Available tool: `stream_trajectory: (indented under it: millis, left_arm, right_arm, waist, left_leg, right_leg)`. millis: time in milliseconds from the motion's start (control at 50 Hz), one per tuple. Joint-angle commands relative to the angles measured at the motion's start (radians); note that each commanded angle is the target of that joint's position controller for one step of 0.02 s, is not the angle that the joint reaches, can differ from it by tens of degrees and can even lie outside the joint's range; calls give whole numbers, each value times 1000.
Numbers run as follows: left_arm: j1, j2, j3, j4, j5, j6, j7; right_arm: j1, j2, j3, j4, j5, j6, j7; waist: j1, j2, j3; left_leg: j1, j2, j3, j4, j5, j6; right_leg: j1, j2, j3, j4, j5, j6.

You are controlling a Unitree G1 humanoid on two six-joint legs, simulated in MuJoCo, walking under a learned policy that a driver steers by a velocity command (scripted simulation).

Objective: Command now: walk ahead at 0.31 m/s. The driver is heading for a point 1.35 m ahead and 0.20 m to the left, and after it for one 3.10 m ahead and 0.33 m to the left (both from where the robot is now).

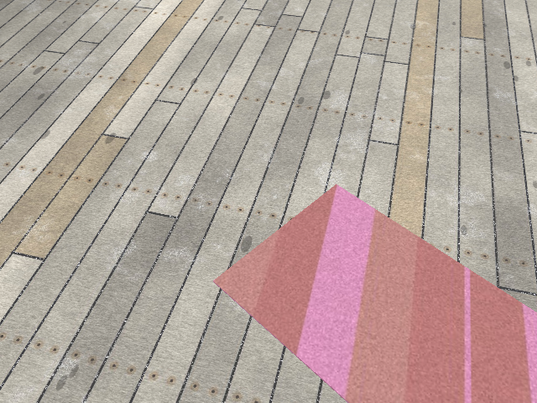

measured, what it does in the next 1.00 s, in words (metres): walks ahead: right foot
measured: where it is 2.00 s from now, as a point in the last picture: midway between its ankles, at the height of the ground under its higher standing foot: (277, 296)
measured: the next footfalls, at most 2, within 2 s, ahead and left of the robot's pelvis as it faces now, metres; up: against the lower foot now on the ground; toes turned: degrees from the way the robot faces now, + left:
right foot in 0.50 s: +0.42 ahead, -0.13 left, +0.00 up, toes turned -1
left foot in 1.08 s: +0.73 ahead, +0.11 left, +0.00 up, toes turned +3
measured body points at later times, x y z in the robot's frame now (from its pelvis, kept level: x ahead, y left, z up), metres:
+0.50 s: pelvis +0.23 -0.02 -0.01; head +0.26 -0.03 +0.44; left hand +0.47 +0.20 -0.09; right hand +0.13 -0.28 -0.15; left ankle +0.03 +0.11 -0.73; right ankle +0.38 -0.13 -0.73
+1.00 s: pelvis +0.50 -0.03 +0.01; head +0.52 -0.02 +0.46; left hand +0.46 +0.24 -0.13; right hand +0.71 -0.26 -0.09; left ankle +0.68 +0.12 -0.70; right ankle +0.38 -0.13 -0.73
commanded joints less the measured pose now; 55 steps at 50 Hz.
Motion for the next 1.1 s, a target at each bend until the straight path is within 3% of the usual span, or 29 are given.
stream_trajectory:
  millis: [20, 60, 80, 100, 120, 140, 180, 220, 300, 360, 420, 460, 500, 520, 540, 560, 580, 600, 620, 660, 700, 740, 800, 860, 960, 1020, 1060, 1080, 1100]
  left_arm:
    - [-25, 178, 37, -38, -11, -26, -7]
    - [-131, 152, 29, -71, -6, -26, -14]
    - [-157, 86, 13, -109, -1, -38, -11]
    - [-176, 83, 12, -131, -2, -55, -6]
    - [-157, 114, 22, -125, -23, -66, -14]
    - [-146, 112, 20, -110, -26, -74, -26]
    - [-168, 108, 27, -111, -16, -74, -30]
    - [-178, 82, 24, -113, -8, -64, -41]
    - [-336, 25, -2, -168, 1, -54, -53]
    - [-419, 41, -9, -197, -7, -51, -65]
    - [-451, 75, -5, -220, -10, -51, -77]
    - [-391, 117, 12, -212, -7, -53, -79]
    - [-126, 183, 52, -133, -7, -46, -69]
    - [51, 251, 70, -96, 4, -41, -57]
    - [95, 301, 72, -74, 15, -42, -68]
    - [53, 205, 44, -83, 5, -48, -73]
    - [-44, 168, 30, -98, 4, -55, -71]
    - [-114, 156, 23, -116, 11, -63, -73]
    - [-167, 138, 18, -118, 24, -67, -75]
    - [-200, 104, 8, -113, 34, -75, -79]
    - [-155, 94, 2, -90, 22, -80, -75]
    - [-130, 155, 15, -79, 27, -76, -57]
    - [-77, 160, 14, -62, 20, -69, -40]
    - [-15, 169, 14, -40, 12, -65, -32]
    - [74, 179, 18, 5, 5, -43, -28]
    - [65, 200, 28, 9, 3, -26, -25]
    - [26, 195, 24, -2, 4, -16, -25]
    - [25, 161, 7, -25, 17, -16, -24]
    - [136, 41, -27, -38, 21, -37, -35]
  right_arm:
    - [-61, -48, -12, -65, 11, -50, 17]
    - [145, -110, -44, 18, 6, -47, 14]
    - [261, -218, -76, 46, 8, -45, 12]
    - [338, -233, -72, 56, -1, -52, 22]
    - [265, -157, -42, 42, -13, -62, 20]
    - [216, -110, -27, 18, -17, -67, 22]
    - [164, -98, -14, 3, -15, -67, 24]
    - [185, -85, -4, 9, -18, -55, 16]
    - [199, -145, -10, 7, -19, -42, -10]
    - [244, -163, -18, 24, -10, -44, -12]
    - [255, -155, -23, 40, 2, -41, -12]
    - [229, -175, -33, 34, -2, -34, -11]
    - [207, -163, -29, 23, -11, -19, -11]
    - [223, -124, -12, -1, -28, -14, -11]
    - [353, 31, 28, -5, -15, -35, -1]
    - [268, -75, 6, -6, 11, -61, 5]
    - [169, -133, -11, -43, 33, -77, 7]
    - [122, -138, -11, -52, 25, -87, 0]
    - [104, -128, -20, -55, 8, -83, -7]
    - [141, -92, -22, -44, 4, -55, -9]
    - [114, -82, -24, -50, -4, -36, -13]
    - [40, -85, -27, -84, -12, -30, -15]
    - [-62, -84, -27, -114, -20, -35, -7]
    - [-172, -65, -17, -144, -15, -45, 5]
    - [-302, -67, -4, -198, -3, -54, 32]
    - [-274, -103, -11, -210, 0, -63, 45]
    - [-54, -167, -47, -148, -2, -66, 40]
    - [148, -235, -71, -98, -13, -65, 31]
    - [255, -323, -92, -69, -22, -55, 28]
  waist:
    - [-28, -173, 140]
    - [-124, -87, 69]
    - [-148, 192, 30]
    - [-175, 304, -7]
    - [-117, 180, 33]
    - [-94, 118, 44]
    - [-62, 59, 76]
    - [-53, 83, 79]
    - [-76, 69, 114]
    - [-94, 92, 130]
    - [-72, 85, 145]
    - [-19, 96, 86]
    - [118, 98, -81]
    - [166, -18, -213]
    - [78, -297, -364]
    - [108, -204, -293]
    - [86, -165, -138]
    - [59, -73, -81]
    - [21, -36, -41]
    - [-31, -66, -28]
    - [-31, -60, 13]
    - [-29, -53, 42]
    - [-2, -38, 67]
    - [35, -39, 79]
    - [72, -42, 108]
    - [34, -72, 81]
    - [-85, -79, -56]
    - [-157, -23, -207]
    - [-114, 227, -342]
  left_leg:
    - [-80, 14, 17, -90, 3, 38]
    - [276, 26, -48, -203, 128, 53]
    - [434, 203, -374, -354, 30, 147]
    - [531, 374, -715, -481, 50, 260]
    - [518, 394, -672, -454, 58, 254]
    - [489, 341, -543, -431, 165, 208]
    - [428, 304, -412, -477, 211, 167]
    - [377, 257, -292, -500, 366, 146]
    - [264, 208, -161, -544, 419, 131]
    - [230, 220, -133, -571, 385, 127]
    - [322, 264, -120, -541, 461, 106]
    - [376, 276, -97, -442, 709, 84]
    - [308, 209, -38, -117, 930, 38]
    - [73, 151, -7, 210, 633, 6]
    - [-254, -48, -57, 554, -109, -46]
    - [-360, -9, -179, 678, -162, -23]
    - [-430, 42, -153, 696, -77, -1]
    - [-381, 94, -137, 646, 16, 4]
    - [-345, 129, -125, 593, 79, 1]
    - [-237, 166, -138, 519, 120, -1]
    - [-241, 175, -118, 445, 139, -8]
    - [-328, 185, -118, 336, 242, -37]
    - [-379, 169, -105, 154, 405, -60]
    - [-340, 132, -66, -6, 523, -63]
    - [-364, 106, -58, -131, 468, -45]
    - [-286, 78, -42, -171, 350, -8]
    - [30, 16, 13, -198, 332, 39]
    - [350, 131, -113, -152, 342, 98]
    - [722, 375, -585, -233, 144, 257]
  right_leg:
    - [-46, -236, 307, -288, -118, -204]
    - [-232, -111, 122, -104, 98, -123]
    - [-410, 35, -61, 234, 130, -38]
    - [-583, 89, 1, 507, -155, -25]
    - [-670, 21, 79, 653, -158, -57]
    - [-666, -15, 86, 673, -80, -88]
    - [-679, -82, 60, 592, 72, -104]
    - [-610, -87, 24, 491, 130, -81]
    - [-508, -39, -38, 166, 298, -35]
    - [-411, -7, -59, 37, 393, -39]
    - [-409, -7, -29, -29, 398, -81]
    - [-300, 24, -45, -35, 351, -115]
    - [53, 75, -81, -25, 313, -163]
    - [358, -112, 139, -8, 242, -223]
    - [598, -340, 670, -198, -80, -381]
    - [535, -317, 748, -301, -194, -342]
    - [399, -292, 595, -314, -124, -296]
    - [262, -256, 468, -318, 78, -277]
    - [135, -227, 389, -351, 130, -273]
    - [9, -184, 297, -405, 177, -267]
    - [-41, -147, 200, -433, 258, -257]
    - [-39, -174, 213, -479, 205, -282]
    - [3, -154, 149, -485, 268, -262]
    - [25, -131, 86, -481, 298, -235]
    - [182, -184, 74, -416, 342, -229]
    - [256, -219, 83, -331, 508, -207]
    - [220, -159, 27, -81, 823, -169]
    - [39, -104, -16, 197, 683, -134]
    - [-389, 81, -50, 587, 168, -52]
